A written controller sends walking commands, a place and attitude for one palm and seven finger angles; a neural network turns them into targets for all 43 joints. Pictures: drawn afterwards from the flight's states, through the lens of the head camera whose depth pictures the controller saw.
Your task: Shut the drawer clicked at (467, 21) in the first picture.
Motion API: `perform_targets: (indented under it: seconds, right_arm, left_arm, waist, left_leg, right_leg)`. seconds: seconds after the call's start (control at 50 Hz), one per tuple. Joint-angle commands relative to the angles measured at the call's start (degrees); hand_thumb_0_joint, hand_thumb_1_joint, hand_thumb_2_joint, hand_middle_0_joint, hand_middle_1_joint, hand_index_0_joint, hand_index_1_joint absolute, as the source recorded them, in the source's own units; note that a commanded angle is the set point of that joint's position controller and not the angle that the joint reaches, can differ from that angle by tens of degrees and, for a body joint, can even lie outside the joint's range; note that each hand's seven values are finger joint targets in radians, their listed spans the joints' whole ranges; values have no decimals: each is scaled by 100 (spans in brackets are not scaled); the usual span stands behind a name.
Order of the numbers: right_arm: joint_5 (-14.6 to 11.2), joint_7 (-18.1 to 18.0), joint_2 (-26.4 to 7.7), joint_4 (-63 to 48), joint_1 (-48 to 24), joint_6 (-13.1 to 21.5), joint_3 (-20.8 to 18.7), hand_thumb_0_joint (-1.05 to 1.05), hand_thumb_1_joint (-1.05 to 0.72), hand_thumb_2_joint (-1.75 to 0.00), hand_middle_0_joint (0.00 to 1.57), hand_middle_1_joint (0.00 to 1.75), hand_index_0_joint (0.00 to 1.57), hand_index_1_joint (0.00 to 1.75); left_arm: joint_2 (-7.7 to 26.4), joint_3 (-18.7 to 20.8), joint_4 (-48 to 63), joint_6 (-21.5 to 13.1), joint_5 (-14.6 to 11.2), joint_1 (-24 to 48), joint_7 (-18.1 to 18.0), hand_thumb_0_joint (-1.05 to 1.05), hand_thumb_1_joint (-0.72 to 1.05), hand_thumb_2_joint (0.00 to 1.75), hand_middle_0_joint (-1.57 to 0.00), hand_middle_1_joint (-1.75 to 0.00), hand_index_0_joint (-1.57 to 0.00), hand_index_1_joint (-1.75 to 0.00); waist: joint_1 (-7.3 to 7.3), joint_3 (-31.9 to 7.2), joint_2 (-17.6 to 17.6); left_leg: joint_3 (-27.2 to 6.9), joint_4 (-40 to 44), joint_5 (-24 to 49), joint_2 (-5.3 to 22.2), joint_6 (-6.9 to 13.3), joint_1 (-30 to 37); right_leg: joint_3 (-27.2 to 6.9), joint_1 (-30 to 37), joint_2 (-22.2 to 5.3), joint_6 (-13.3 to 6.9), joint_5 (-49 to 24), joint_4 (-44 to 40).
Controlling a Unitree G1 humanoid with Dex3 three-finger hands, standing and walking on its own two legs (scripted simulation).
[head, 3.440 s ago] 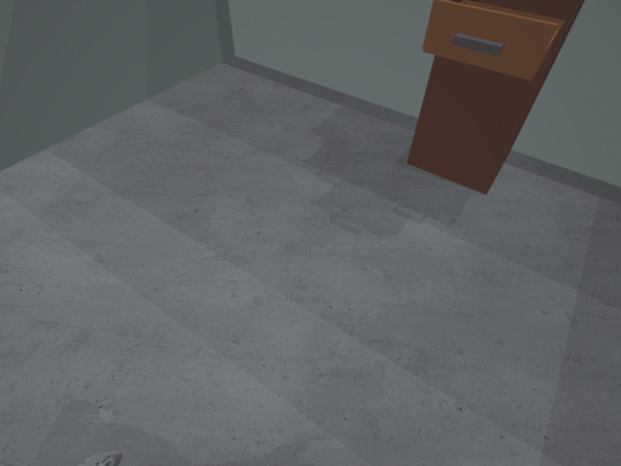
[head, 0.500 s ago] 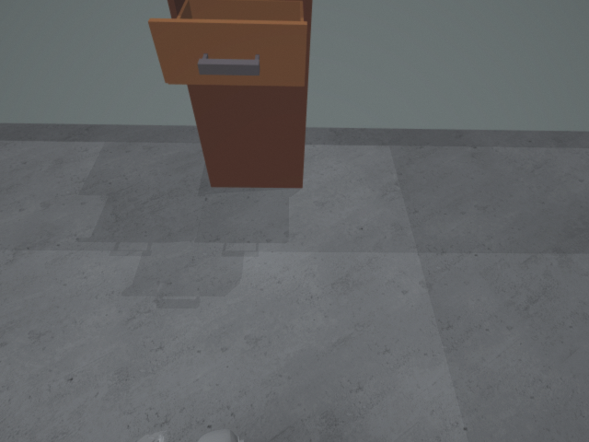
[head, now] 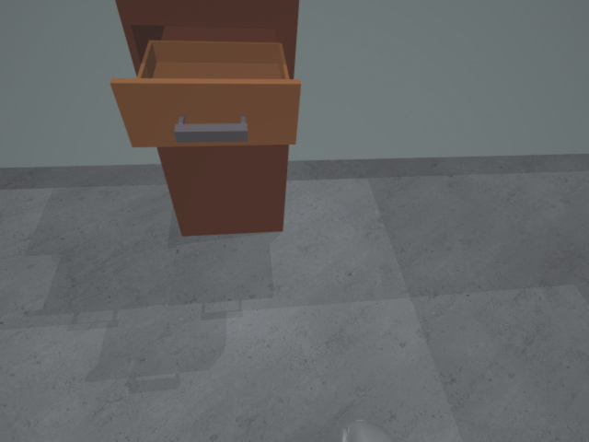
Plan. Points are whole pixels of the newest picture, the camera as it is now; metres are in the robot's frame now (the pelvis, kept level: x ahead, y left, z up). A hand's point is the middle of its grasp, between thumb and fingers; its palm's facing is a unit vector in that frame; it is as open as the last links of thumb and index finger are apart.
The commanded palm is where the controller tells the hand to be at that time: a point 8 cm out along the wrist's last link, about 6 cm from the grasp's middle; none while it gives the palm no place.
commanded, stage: walk to a spot facing it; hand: left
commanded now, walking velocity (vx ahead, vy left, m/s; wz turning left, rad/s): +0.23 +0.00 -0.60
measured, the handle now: (212, 126) +0.71 +0.24 +0.00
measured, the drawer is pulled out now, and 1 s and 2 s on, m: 0.27 0.27 0.27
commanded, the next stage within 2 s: turn to face it in 0.12 s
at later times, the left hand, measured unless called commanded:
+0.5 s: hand (243, 342) +0.31 +0.11 -0.17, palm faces -0.12 -0.98 -0.19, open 7.3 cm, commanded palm none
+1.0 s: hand (173, 395) +0.21 +0.21 -0.18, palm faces +0.12 -0.96 -0.26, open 7.4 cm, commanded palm none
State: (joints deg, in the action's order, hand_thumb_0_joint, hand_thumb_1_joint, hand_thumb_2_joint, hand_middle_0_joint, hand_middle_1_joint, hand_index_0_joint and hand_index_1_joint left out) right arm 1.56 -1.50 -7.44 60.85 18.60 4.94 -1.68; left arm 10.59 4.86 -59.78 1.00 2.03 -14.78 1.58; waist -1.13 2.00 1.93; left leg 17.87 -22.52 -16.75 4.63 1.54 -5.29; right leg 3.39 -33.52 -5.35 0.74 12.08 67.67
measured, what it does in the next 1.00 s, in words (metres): walks ahead: right foot, then left foot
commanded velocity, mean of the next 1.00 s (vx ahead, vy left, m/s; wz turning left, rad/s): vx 0.01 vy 0.00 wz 0.18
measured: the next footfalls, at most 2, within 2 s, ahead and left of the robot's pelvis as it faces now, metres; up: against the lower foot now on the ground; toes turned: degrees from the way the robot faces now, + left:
right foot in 0.24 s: +0.25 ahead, -0.13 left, +0.00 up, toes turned -16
left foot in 0.66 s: +0.25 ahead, +0.08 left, +0.00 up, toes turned +8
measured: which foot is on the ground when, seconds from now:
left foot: down 0.00-0.24, up 0.26-0.64, down 0.66-1.00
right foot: up 0.00-0.22, down 0.24-0.68, up 0.70-1.00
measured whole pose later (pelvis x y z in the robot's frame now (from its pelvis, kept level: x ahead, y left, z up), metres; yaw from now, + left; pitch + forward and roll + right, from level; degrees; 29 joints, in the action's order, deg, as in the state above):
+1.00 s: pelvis +0.20 +0.00 +0.00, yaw +3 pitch -1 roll -1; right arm 1.3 -1.2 -9.7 58.4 11.9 -0.7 -2.1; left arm 13.3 3.9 -60.0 3.4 0.8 -13.2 -2.0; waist -0.4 3.8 0.3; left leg 4.6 -24.8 -12.0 -0.3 3.6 -12.4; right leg 1.6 -21.7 -4.3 4.4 25.5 51.8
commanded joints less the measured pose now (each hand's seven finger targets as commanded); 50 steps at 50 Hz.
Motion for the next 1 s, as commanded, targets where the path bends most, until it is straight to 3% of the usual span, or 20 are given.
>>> perform_targets:
  seconds: [0.0,0.08,0.12,0.18,0.2,0.22,0.24,0.28,0.32,0.36,0.46,0.54,0.62,0.64,0.66,0.68,0.74,0.78,0.86,0.98]
  right_arm:
    - [-29,-38,-764,-34,749,52,-176,0,-90,-90,20,30,20,30]
    - [1,-30,-802,28,824,-39,-222,0,-90,-90,20,30,20,30]
    - [-7,-33,-904,-16,759,-86,-274,0,-90,-90,20,30,20,30]
    - [-75,-3,-1223,-224,350,-140,-365,0,-90,-90,20,30,20,30]
    - [-143,61,-1107,-300,416,-158,-332,0,-90,-90,20,30,20,30]
    - [-216,54,-553,-403,767,-150,-231,0,-90,-90,20,30,20,30]
    - [-196,-32,-641,-521,430,-213,-214,0,-90,-90,20,30,20,30]
    - [-105,-26,-573,-364,543,-333,-185,0,-90,-90,20,30,20,30]
    - [-35,-21,-440,-124,587,-477,-103,0,-90,-90,20,30,20,30]
    - [-42,-6,-301,38,1000,-588,-53,0,-90,-90,20,30,20,30]
    - [-64,58,-321,-196,393,-659,-27,0,-90,-90,20,30,20,30]
    - [-67,115,-378,-459,-229,-622,-77,0,-90,-90,20,30,20,30]
    - [-36,146,-556,-446,27,-587,-111,0,-90,-90,20,30,20,30]
    - [-2,149,-924,-496,154,-552,-172,0,-90,-90,20,30,20,30]
    - [42,106,-1312,-600,202,-540,-227,0,-90,-90,20,30,20,30]
    - [64,24,-1323,-521,205,-525,-246,0,-90,-90,20,30,20,30]
    - [-10,-55,-1093,-624,-328,-441,-186,0,-90,-90,20,30,20,30]
    - [-35,-66,-1128,-603,-330,-412,-191,0,-90,-90,20,30,20,30]
    - [-61,-52,-1178,-492,-201,-450,-232,0,-90,-90,20,30,20,30]
    - [-29,-4,-1315,-452,-377,-552,-296,0,-90,-90,20,30,20,30]
  left_arm:
    - [24,-12,587,-55,-3,647,91,0,90,90,-20,-30,-20,-30]
    - [-32,-44,822,-92,-37,1229,105,0,90,90,-20,-30,-20,-30]
    - [53,-20,824,-121,-42,1108,85,0,90,90,-20,-30,-20,-30]
    - [427,79,513,-233,-8,-218,32,0,90,90,-20,-30,-20,-30]
    - [899,184,346,-320,7,-935,-24,0,90,90,-20,-30,-20,-30]
    - [1516,273,269,-398,-48,-1299,-125,0,90,90,-20,-30,-20,-30]
    - [1552,244,315,-322,-200,-1254,-216,0,90,90,-20,-30,-20,-30]
    - [1100,87,553,-317,-156,-224,-285,0,90,90,-20,-30,-20,-30]
    - [654,-80,594,-364,-141,355,-333,0,90,90,-20,-30,-20,-30]
    - [533,-148,606,-389,-93,720,-346,0,90,90,-20,-30,-20,-30]
    - [548,-159,522,-252,-99,605,-315,0,90,90,-20,-30,-20,-30]
    - [705,-44,500,-172,-53,377,-354,0,90,90,-20,-30,-20,-30]
    - [701,-20,526,-80,-143,344,-346,0,90,90,-20,-30,-20,-30]
    - [458,-39,597,-26,-153,212,-326,0,90,90,-20,-30,-20,-30]
    - [229,-93,777,-15,-180,247,-316,0,90,90,-20,-30,-20,-30]
    - [348,-92,800,21,-110,584,-352,0,90,90,-20,-30,-20,-30]
    - [399,-38,590,-20,-110,376,-288,0,90,90,-20,-30,-20,-30]
    - [402,-61,464,-14,-125,236,-290,0,90,90,-20,-30,-20,-30]
    - [430,-87,422,42,-135,284,-318,0,90,90,-20,-30,-20,-30]
    - [429,-120,430,84,-150,335,-346,0,90,90,-20,-30,-20,-30]
  waist:
    - [266,392,-838]
    - [404,586,-1009]
    - [313,462,-1006]
    - [-402,-441,-983]
    - [-719,-1072,-298]
    - [-599,-1912,1166]
    - [-595,-1776,548]
    - [-116,-1194,623]
    - [250,-512,-59]
    - [542,-547,72]
    - [299,-153,497]
    - [63,-29,419]
    - [233,-97,-15]
    - [233,-110,-1202]
    - [252,13,-2020]
    - [428,-7,-1977]
    - [123,-398,-932]
    - [142,-658,-700]
    - [249,-586,-761]
    - [280,-351,-1000]
  left_leg:
    - [-542,961,2665,1539,294,679]
    - [-132,709,3223,1575,347,778]
    - [8,218,4288,1620,335,795]
    - [261,-1876,5242,1480,52,561]
    - [191,-3414,3677,1241,-199,-555]
    - [-269,-5456,-1719,125,-511,-2506]
    - [-1253,-6011,-1916,67,-377,-2523]
    - [-1750,-6087,-1074,278,-370,-2473]
    - [-1788,-5369,-521,413,-352,-2015]
    - [-1767,-4471,-471,395,-382,-1578]
    - [-1459,-3261,-512,196,-413,-1574]
    - [-1321,-2400,-722,149,-392,-1625]
    - [-1259,-692,492,112,-286,-538]
    - [-2417,-25,1147,849,29,-433]
    - [-3605,535,2154,1770,650,-597]
    - [-3945,822,2339,1807,957,-673]
    - [-2991,396,3209,1346,870,15]
    - [-2534,269,3867,1150,818,390]
    - [-2480,268,4092,1081,850,560]
    - [-2742,378,3023,1089,894,77]
  right_leg:
    - [173,-851,-165,48,-163,-952]
    - [485,-439,30,-88,-84,-2297]
    - [631,79,276,-255,17,-2624]
    - [873,2012,693,-470,-291,-3323]
    - [254,3670,111,-667,-1573,-3688]
    - [-2539,5201,-1818,-1463,-4424,-3717]
    - [-2337,4550,-2031,-1722,-5866,-4038]
    - [-1910,3314,-1733,-1451,-3702,-4563]
    - [-936,1965,-1297,-1119,-3230,-4828]
    - [-236,1488,-1113,-1002,-2625,-4929]
    - [-104,1469,-1115,-975,-1052,-5299]
    - [-146,1889,-1361,-1025,-954,-5058]
    - [361,1494,-1057,-448,-115,-4202]
    - [670,1120,-528,-113,687,-3394]
    - [710,755,-14,187,1640,-2550]
    - [242,650,118,152,2267,-1514]
    - [-243,253,28,170,1447,-640]
    - [-237,347,28,264,1235,-732]
    - [-190,515,72,349,1275,-1187]
    - [-137,989,156,300,1446,-1999]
